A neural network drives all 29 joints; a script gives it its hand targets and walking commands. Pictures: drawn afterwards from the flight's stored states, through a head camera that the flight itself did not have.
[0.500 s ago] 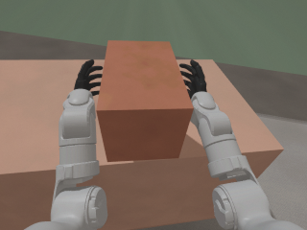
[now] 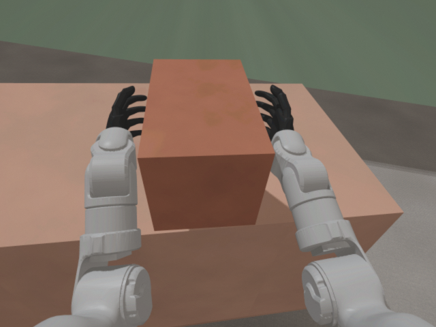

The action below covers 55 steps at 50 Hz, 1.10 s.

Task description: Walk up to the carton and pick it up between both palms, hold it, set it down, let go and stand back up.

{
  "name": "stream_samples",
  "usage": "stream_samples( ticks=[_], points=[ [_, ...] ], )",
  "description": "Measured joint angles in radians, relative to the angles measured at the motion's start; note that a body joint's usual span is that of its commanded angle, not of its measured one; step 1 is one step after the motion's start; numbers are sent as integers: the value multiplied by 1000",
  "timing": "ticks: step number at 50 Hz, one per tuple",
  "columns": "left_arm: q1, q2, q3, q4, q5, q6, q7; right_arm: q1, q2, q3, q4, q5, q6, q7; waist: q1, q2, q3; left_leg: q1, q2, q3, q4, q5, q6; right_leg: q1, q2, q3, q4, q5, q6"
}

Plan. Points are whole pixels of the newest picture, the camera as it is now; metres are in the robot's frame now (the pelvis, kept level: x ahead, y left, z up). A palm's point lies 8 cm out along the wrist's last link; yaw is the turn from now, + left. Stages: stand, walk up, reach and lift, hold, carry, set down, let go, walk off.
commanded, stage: hold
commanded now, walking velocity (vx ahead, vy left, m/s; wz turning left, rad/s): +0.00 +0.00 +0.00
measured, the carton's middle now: (201, 137) +0.40 +0.02 +0.16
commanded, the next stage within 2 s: none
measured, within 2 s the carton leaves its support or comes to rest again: neither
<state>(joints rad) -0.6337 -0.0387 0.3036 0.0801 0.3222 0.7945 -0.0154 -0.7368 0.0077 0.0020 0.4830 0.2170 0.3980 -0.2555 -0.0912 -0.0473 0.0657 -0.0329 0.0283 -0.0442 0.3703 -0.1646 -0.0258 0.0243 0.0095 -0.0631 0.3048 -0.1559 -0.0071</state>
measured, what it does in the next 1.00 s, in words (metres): stands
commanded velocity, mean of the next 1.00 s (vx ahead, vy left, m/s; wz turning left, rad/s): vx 0.00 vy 0.00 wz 0.00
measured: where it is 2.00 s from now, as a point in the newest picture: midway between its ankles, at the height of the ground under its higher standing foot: outside the picture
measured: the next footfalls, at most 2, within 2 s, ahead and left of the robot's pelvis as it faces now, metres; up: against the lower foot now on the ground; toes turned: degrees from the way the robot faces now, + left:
none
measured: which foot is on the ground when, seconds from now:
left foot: down 0.00-1.00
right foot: down 0.00-1.00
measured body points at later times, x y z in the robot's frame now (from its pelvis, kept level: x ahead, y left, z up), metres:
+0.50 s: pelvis +0.00 +0.00 +0.00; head -0.04 +0.02 +0.45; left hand +0.38 +0.15 +0.21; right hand +0.38 -0.12 +0.21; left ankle +0.04 +0.13 -0.75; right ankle +0.02 -0.11 -0.75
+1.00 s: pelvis +0.00 +0.00 +0.00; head -0.05 +0.02 +0.45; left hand +0.37 +0.15 +0.21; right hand +0.38 -0.12 +0.21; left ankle +0.04 +0.13 -0.75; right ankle +0.02 -0.11 -0.75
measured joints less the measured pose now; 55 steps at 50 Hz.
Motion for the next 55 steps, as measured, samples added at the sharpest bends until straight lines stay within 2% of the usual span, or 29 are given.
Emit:
stream_samples(
  ticks=[7,12,18,32,55],
  points=[
    [-18,-8,6,5,7,6,3,-3,-3,-7,1,1,-1,3,5,2,4,5,-1,4,-4,0,2,1,-1,3,2,-2,1],
    [9,-6,-3,-36,2,6,1,5,-11,18,-32,18,5,-9,-1,5,3,10,1,1,-4,-2,1,12,1,1,-10,2,1],
    [-13,-8,18,0,5,10,-6,-6,5,-9,1,-4,8,-1,2,1,-2,11,-2,2,-6,-2,2,7,-2,2,3,-7,1],
    [9,-9,4,-32,4,9,-4,7,-5,11,-27,16,8,-9,-3,8,5,19,1,3,-5,-6,1,20,1,4,-9,-2,1],
    [-10,-3,17,-2,3,5,-13,-4,3,1,-4,0,6,-9,5,5,0,12,0,-2,-6,0,0,9,0,-2,1,-5,-1]
  ],
)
